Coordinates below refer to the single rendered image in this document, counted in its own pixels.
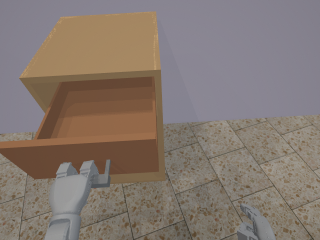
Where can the drawer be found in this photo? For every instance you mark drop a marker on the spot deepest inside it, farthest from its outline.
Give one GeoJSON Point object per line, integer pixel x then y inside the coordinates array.
{"type": "Point", "coordinates": [100, 120]}

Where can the left robot hand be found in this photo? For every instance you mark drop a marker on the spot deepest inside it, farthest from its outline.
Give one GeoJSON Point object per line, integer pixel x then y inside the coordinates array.
{"type": "Point", "coordinates": [70, 190]}

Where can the left robot forearm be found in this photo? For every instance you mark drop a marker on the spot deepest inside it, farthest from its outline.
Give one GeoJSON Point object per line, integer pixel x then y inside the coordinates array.
{"type": "Point", "coordinates": [63, 226]}

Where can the cabinet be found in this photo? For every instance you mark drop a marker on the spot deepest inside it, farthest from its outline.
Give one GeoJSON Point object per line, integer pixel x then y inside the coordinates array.
{"type": "Point", "coordinates": [100, 47]}

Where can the right robot hand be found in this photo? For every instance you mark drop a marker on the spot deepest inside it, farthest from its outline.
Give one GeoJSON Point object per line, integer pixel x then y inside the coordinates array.
{"type": "Point", "coordinates": [261, 229]}

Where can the handle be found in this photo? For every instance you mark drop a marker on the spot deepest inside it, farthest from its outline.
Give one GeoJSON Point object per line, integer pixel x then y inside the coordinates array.
{"type": "Point", "coordinates": [101, 180]}

